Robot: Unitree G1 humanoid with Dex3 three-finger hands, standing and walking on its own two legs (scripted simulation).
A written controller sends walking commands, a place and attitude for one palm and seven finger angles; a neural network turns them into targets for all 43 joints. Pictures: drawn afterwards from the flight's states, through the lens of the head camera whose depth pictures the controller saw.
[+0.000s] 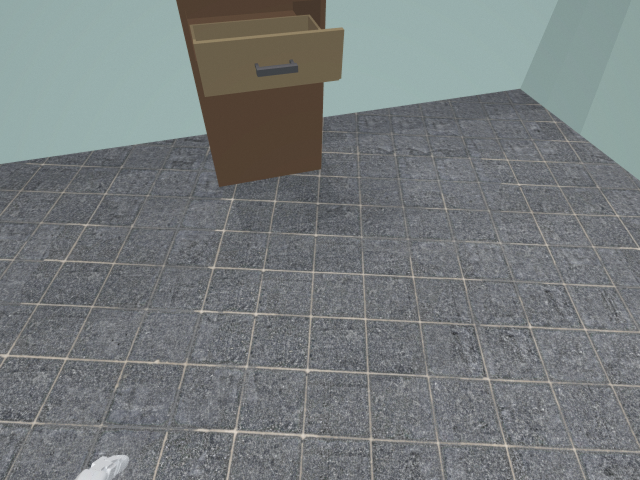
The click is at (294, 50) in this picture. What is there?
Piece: drawer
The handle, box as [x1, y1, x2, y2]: [255, 59, 297, 76]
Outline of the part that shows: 297,65 293,62 292,59 289,60 289,64 259,67 257,63 255,63 256,73 258,76 296,72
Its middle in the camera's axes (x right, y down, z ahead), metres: -0.14 -0.54 +1.21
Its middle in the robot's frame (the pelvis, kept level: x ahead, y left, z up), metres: +1.26 +0.20 -0.08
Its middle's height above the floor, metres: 0.69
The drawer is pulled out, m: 0.27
